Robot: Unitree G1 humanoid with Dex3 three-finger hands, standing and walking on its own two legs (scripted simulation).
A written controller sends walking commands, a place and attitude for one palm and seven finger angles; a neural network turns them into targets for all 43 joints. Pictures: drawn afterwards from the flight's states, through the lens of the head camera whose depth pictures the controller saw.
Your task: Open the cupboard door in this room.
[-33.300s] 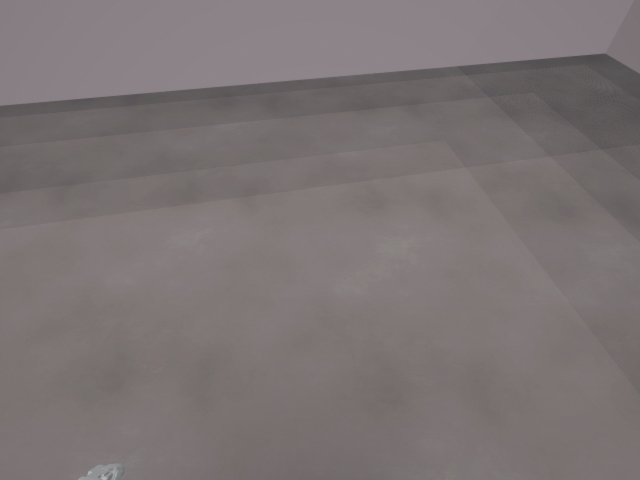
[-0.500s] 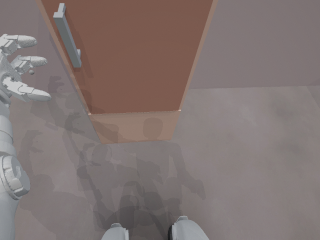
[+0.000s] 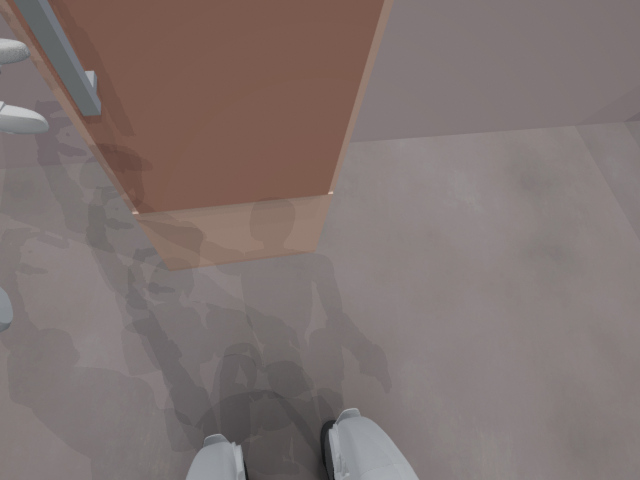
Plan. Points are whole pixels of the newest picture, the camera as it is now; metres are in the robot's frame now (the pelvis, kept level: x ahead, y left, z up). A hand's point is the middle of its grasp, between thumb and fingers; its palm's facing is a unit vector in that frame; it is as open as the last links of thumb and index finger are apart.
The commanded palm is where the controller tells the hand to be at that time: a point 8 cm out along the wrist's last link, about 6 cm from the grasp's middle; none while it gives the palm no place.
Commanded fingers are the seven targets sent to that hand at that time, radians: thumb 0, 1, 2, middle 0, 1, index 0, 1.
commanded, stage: move the hooked fingers beside the handle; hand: left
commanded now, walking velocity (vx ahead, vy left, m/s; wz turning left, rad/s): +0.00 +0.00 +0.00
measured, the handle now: (64, 44) +0.59 +0.21 +0.11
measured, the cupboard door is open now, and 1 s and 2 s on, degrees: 0 0 0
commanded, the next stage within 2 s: slide the fingers in behind the handle in 0.74 s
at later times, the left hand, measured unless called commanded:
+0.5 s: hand out of the picture +0.54 +0.27 +0.11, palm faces +0.03 -1.00 -0.01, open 14.0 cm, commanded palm +0.53 +0.30 +0.10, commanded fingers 0.00 -0.50 0.30 -0.30 -1.20 -0.30 -1.20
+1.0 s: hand (2, 80) +0.54 +0.26 +0.11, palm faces +0.02 -1.00 -0.02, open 14.0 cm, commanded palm +0.53 +0.29 +0.10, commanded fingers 0.00 -0.50 0.30 -0.30 -1.20 -0.30 -1.20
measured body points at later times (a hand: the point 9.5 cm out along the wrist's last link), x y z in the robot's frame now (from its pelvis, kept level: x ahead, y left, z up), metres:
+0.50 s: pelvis +0.01 +0.00 +0.00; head +0.16 +0.04 +0.43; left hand +0.53 +0.32 +0.11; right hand -0.02 -0.26 -0.09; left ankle -0.01 +0.12 -0.68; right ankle +0.02 -0.14 -0.68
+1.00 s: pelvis +0.00 +0.00 +0.00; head +0.16 +0.03 +0.42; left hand +0.54 +0.31 +0.12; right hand -0.04 -0.26 -0.10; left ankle -0.01 +0.12 -0.68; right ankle +0.02 -0.14 -0.68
